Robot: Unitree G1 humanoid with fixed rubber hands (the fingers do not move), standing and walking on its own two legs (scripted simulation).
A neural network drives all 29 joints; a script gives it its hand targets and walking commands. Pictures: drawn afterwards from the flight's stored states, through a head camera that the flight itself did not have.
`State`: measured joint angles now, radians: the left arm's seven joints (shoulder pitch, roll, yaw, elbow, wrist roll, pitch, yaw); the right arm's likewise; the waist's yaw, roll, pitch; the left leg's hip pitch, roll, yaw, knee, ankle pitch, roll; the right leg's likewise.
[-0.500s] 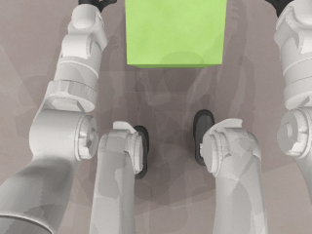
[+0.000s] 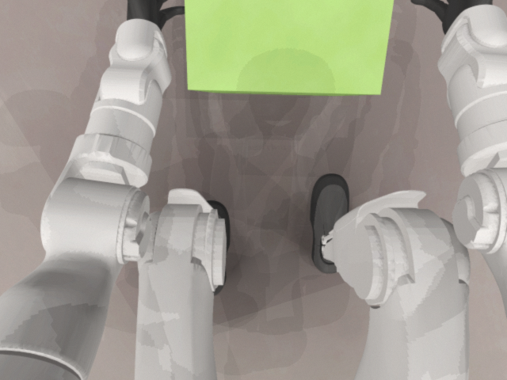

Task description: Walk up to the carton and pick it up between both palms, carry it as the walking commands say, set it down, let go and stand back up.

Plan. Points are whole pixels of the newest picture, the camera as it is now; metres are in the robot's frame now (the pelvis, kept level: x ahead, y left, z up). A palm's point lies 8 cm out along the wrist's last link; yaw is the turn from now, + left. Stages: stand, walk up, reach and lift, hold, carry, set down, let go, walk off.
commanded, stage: reach and lift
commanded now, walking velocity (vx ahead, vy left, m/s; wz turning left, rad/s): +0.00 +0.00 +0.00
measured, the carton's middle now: out of the picture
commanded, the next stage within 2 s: none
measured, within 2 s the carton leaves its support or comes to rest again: leaves its support in 1.12 s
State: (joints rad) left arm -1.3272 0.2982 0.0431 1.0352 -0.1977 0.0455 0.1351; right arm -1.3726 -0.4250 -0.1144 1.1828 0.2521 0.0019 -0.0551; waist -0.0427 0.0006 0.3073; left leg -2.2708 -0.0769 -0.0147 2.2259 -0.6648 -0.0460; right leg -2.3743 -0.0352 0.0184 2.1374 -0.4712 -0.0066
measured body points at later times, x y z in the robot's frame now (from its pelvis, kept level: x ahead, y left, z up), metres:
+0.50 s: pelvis -0.01 +0.00 +0.00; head +0.37 -0.02 +0.24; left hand +0.54 +0.12 -0.20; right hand +0.52 -0.23 -0.20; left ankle +0.09 +0.12 -0.33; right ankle +0.13 -0.12 -0.33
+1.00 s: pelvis +0.00 +0.00 +0.00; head +0.37 -0.02 +0.24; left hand +0.55 +0.10 -0.19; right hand +0.53 -0.21 -0.19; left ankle +0.09 +0.12 -0.33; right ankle +0.13 -0.12 -0.33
